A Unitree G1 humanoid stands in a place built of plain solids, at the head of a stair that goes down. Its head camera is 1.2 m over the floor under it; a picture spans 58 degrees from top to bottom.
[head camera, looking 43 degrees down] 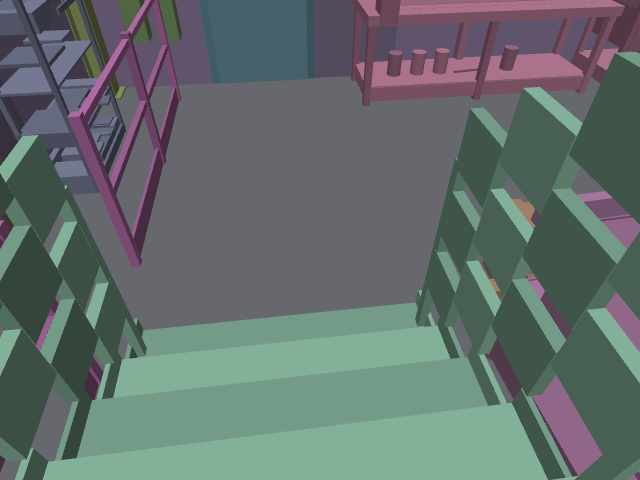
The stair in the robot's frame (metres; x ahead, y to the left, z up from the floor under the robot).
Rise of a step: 0.17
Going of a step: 0.28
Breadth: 1.50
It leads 7 degrees to the left of straight ahead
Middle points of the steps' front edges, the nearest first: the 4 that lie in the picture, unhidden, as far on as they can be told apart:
0.59 0.09 -0.17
0.87 0.13 -0.34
1.14 0.16 -0.51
1.42 0.20 -0.68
